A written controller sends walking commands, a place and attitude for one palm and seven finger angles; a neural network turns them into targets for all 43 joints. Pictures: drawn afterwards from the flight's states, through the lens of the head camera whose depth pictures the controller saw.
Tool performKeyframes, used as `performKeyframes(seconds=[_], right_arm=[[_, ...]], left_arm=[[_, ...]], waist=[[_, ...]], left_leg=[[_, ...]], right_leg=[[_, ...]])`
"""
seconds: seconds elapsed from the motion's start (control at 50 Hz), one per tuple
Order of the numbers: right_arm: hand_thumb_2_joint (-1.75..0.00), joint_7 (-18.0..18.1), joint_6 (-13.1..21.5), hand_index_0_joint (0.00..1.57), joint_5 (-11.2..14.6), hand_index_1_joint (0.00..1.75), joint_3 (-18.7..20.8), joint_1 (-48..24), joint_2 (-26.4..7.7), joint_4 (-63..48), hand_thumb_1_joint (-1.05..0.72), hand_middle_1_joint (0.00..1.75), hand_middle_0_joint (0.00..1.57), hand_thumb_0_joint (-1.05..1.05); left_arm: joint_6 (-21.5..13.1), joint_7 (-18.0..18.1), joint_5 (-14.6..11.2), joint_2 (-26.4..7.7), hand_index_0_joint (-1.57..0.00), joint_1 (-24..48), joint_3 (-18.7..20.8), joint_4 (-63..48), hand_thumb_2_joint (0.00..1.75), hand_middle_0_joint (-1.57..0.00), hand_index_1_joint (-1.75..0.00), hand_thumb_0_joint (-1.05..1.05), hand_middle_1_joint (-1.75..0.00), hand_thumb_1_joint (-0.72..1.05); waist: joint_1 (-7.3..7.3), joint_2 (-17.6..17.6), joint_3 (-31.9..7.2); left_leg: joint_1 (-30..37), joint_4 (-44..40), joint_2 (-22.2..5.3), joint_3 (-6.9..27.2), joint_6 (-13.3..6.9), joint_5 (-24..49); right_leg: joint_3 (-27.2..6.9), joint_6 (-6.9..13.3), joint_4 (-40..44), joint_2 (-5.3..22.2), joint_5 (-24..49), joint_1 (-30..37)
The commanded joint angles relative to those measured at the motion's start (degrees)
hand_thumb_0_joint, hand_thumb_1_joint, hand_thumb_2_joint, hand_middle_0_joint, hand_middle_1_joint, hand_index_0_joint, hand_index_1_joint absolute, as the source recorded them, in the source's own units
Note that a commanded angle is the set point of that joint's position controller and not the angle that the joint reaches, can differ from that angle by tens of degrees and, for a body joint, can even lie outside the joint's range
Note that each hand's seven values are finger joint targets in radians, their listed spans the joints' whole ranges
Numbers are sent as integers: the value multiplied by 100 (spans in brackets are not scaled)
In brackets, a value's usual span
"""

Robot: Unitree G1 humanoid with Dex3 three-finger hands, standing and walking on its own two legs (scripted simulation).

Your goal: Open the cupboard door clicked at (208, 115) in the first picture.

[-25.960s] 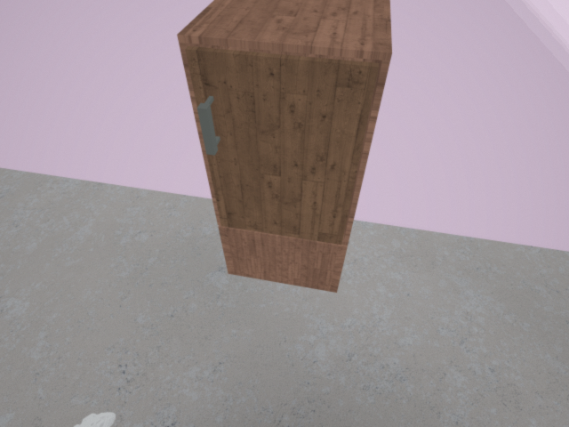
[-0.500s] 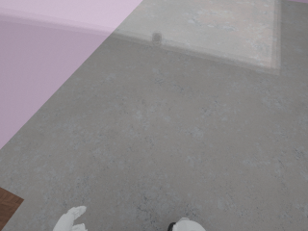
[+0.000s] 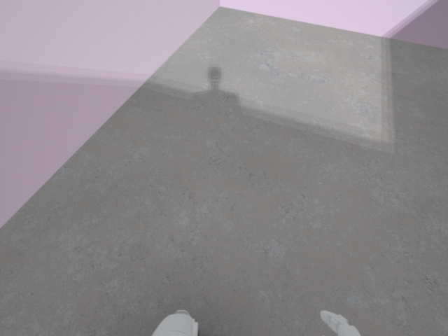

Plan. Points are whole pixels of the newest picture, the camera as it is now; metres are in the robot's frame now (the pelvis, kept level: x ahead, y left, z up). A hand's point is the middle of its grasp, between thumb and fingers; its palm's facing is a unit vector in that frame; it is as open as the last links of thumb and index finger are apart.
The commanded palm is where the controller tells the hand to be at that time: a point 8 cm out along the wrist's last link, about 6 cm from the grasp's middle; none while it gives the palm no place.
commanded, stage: walk to a spot facing it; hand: left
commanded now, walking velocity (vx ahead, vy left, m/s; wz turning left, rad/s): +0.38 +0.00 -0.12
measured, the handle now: out of the picture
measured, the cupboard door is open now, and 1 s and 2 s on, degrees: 47 47 47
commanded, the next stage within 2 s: turn to face it in 0.44 s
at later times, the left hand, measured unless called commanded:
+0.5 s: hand (186, 217) +0.40 +0.14 -0.16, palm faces -0.20 -0.95 -0.23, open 7.4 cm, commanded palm none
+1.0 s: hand (194, 210) +0.45 +0.13 -0.20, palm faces +0.05 -0.98 -0.18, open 7.3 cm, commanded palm none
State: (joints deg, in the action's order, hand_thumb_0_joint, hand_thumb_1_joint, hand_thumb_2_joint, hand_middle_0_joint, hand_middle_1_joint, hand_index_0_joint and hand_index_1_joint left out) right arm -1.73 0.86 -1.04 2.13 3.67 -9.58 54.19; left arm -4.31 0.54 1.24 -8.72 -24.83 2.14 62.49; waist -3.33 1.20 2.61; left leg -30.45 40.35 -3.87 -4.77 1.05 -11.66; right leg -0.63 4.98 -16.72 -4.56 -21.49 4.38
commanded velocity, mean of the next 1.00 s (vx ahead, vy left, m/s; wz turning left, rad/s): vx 0.17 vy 0.00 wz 0.15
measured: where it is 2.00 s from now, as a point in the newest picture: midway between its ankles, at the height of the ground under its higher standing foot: (262, 274)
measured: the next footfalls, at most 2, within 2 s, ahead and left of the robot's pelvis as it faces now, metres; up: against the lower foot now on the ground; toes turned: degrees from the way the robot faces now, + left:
left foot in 0.06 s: +0.17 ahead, +0.12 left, +0.00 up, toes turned +5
right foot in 0.52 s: +0.36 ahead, -0.15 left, +0.00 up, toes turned -16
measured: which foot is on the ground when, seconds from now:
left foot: up 0.00-0.04, down 0.06-0.52, up 0.54-0.90, down 0.92-1.00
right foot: down 0.00-0.06, up 0.08-0.50, down 0.52-0.92, up 0.94-1.00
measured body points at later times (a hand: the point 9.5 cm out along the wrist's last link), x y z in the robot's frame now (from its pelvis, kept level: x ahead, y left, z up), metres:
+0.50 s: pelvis +0.25 -0.03 -0.01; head +0.28 -0.05 +0.44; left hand +0.41 +0.19 -0.14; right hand +0.09 -0.23 -0.15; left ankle +0.14 +0.12 -0.73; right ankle +0.32 -0.14 -0.73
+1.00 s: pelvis +0.40 -0.06 -0.02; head +0.44 -0.03 +0.43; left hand +0.45 +0.19 -0.18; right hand +0.48 -0.31 -0.15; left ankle +0.47 +0.03 -0.73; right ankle +0.33 -0.16 -0.69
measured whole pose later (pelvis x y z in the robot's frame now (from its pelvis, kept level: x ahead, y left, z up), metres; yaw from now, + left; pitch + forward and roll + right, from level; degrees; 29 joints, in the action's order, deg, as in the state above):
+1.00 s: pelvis +0.40 -0.06 -0.02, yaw +2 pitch +0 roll -1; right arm -0.1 -0.1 -1.4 2.3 10.0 -11.8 54.9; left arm 1.4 1.1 0.8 -12.0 -12.2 3.4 57.4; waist 1.5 3.1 4.5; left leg -25.3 39.7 -1.3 -6.4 -4.0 -14.6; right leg 7.4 -1.9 -58.2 3.6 -33.0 -18.6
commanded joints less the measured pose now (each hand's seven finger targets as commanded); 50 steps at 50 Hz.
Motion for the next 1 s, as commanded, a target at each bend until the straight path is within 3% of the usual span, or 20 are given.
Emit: performKeyframes(seconds=[0.0, 0.02, 0.04, 0.06, 0.08, 0.12, 0.22, 0.36, 0.44, 0.46, 0.48, 0.5, 0.54, 0.64, 0.84, 0.88, 0.9, 0.92, 0.94, 0.98], right_arm=[[-90, 170, 271, 20, -64, 30, 179, 1298, -730, 80, -90, 30, 20, 0], [-90, 225, 293, 20, -141, 30, 328, 2231, -1311, 308, -90, 30, 20, 0], [-90, 260, 298, 20, -163, 30, 376, 2829, -1671, 397, -90, 30, 20, 0], [-90, 283, 239, 20, -89, 30, 329, 2523, -1568, 356, -90, 30, 20, 0], [-90, 261, 246, 20, -68, 30, 291, 2035, -1346, 240, -90, 30, 20, 0], [-90, 284, 334, 20, -73, 30, 144, 1453, -749, 159, -90, 30, 20, 0], [-90, 292, 468, 20, -52, 30, 128, 1666, -642, 401, -90, 30, 20, 0], [-90, 248, 365, 20, -96, 30, 91, 2323, -749, 654, -90, 30, 20, 0], [-90, 272, 308, 20, -89, 30, 71, 2395, -879, 730, -90, 30, 20, 0], [-90, 261, 316, 20, -44, 30, 52, 2337, -853, 725, -90, 30, 20, 0], [-90, 216, 336, 20, 43, 30, 29, 2323, -684, 616, -90, 30, 20, 0], [-90, 239, 353, 20, 115, 30, 18, 2417, -489, 443, -90, 30, 20, 0], [-90, 272, 282, 20, 103, 30, 55, 1757, -514, 432, -90, 30, 20, 0], [-90, 243, -14, 20, 47, 30, -39, 2259, 9, 778, -90, 30, 20, 0], [-90, 127, -124, 20, -10, 30, 52, 1182, -328, 158, -90, 30, 20, 0], [-90, 137, -101, 20, -78, 30, 159, 1839, -783, 224, -90, 30, 20, 0], [-90, 175, -52, 20, -123, 30, 284, 2119, -1382, 161, -90, 30, 20, 0], [-90, 247, -94, 20, -53, 30, 300, 2227, -1625, 179, -90, 30, 20, 0], [-90, 271, -117, 20, -56, 30, 318, 1933, -1642, 91, -90, 30, 20, 0], [-90, 323, -88, 20, -51, 30, 272, 1361, -1431, -162, -90, 30, 20, 0]], left_arm=[[-130, 56, -71, -973, -20, -74, 191, -170, 90, -20, -30, 0, -30, 90], [-125, 24, -96, -751, -20, -129, 184, -260, 90, -20, -30, 0, -30, 90], [-146, -41, -166, -551, -20, -316, 93, -384, 90, -20, -30, 0, -30, 90], [-133, -13, -103, -681, -20, 123, 121, -494, 90, -20, -30, 0, -30, 90], [-109, -29, -39, -608, -20, 433, 137, -586, 90, -20, -30, 0, -30, 90], [26, -135, 38, -446, -20, 557, 166, -544, 90, -20, -30, 0, -30, 90], [257, -250, 51, -143, -20, 573, 160, -594, 90, -20, -30, 0, -30, 90], [300, -313, 42, -302, -20, 1937, 140, -958, 90, -20, -30, 0, -30, 90], [226, -292, 43, -579, -20, 1437, 184, -826, 90, -20, -30, 0, -30, 90], [164, -259, 59, -807, -20, 657, 252, -573, 90, -20, -30, 0, -30, 90], [87, -176, 98, -1362, -20, -257, 402, -313, 90, -20, -30, 0, -30, 90], [93, -116, -15, -1839, -20, -706, 494, -206, 90, -20, -30, 0, -30, 90], [115, 27, -80, -1415, -20, 57, 377, -365, 90, -20, -30, 0, -30, 90], [1, 49, -54, -761, -20, 1087, 98, -568, 90, -20, -30, 0, -30, 90], [184, 90, -24, -967, -20, 1111, 257, -696, 90, -20, -30, 0, -30, 90], [254, 83, -66, -1021, -20, 1099, 285, -804, 90, -20, -30, 0, -30, 90], [301, 67, -148, -729, -20, 916, 251, -982, 90, -20, -30, 0, -30, 90], [361, 82, -113, -853, -20, 1264, 169, -1186, 90, -20, -30, 0, -30, 90], [407, 91, -61, -886, -20, 1467, 217, -1328, 90, -20, -30, 0, -30, 90], [466, 55, -9, -858, -20, 1647, 274, -1260, 90, -20, -30, 0, -30, 90]], waist=[[938, 246, -542], [1233, -692, -1107], [1194, -1661, -1696], [1084, -1032, -1249], [872, -550, -438], [493, -733, 383], [227, -859, -137], [523, -690, 485], [180, -526, 61], [-168, -212, -379], [-513, 789, -1103], [-471, 1728, -1678], [-242, 798, -873], [575, 443, -452], [504, 498, -123], [803, -381, -636], [836, -2025, -975], [963, -1915, -1139], [824, -1262, -890], [619, -1121, -649]], left_leg=[[2579, -1005, 334, -223, -401, 528], [4056, -1036, -946, 1529, -897, 580], [4796, -1858, -2411, 3439, -1620, 832], [4113, -2323, -2611, 3759, -1809, 328], [3012, -2604, -2367, 3309, -1680, -647], [1652, -2979, -1850, 2242, -1110, -1176], [1866, -3000, -1190, 358, -839, 572], [1993, -3071, -1324, -56, -809, 586], [2364, -1765, -1234, -422, -575, 2143], [1917, -685, -999, -576, -407, 2486], [639, 1012, -446, -995, -142, 1224], [-414, 2825, 218, -698, 73, -2418], [-691, 3307, -283, 299, 2, -1793], [518, 1872, -308, 258, 112, -793], [793, -237, -12, -221, 5, -205], [2067, -1029, -189, 275, -290, 1582], [2942, -1427, -1686, 2388, -1126, 3855], [2872, -1731, -2193, 3102, -1650, 4102], [2389, -1930, -2176, 2939, -1698, 2617], [1702, -2196, -1702, 2752, -1316, 1294]], right_leg=[[-406, 128, -1997, 1322, 5626, -1069], [-147, -123, -3503, 789, 3424, -2528], [207, -219, -5568, 92, -635, -3512], [-264, -142, -6283, 407, -865, -3876], [-211, -187, -6420, 619, -600, -4178], [-268, -265, -6135, 966, 162, -4104], [131, -443, -4385, 1073, 933, -3673], [600, -355, -2393, 959, 1426, -3334], [855, -127, -1547, 600, 1202, -2027], [685, 22, -1393, 575, 1300, -759], [-828, 434, -1170, 1744, 1428, 820], [-2849, 1107, -382, 3135, 2308, 1560], [-1930, 996, -286, 2838, 3501, 386], [393, 387, -17, 2135, 4518, -1446], [956, 81, -1038, 2282, 4340, -1088], [1249, -341, -2566, 1916, 3128, -1661], [1340, -816, -4051, 1043, -478, -3040], [486, -807, -5116, 768, -1881, -3314], [116, -766, -5394, 877, -1669, -3463], [-32, -827, -5509, 979, -905, -3688]])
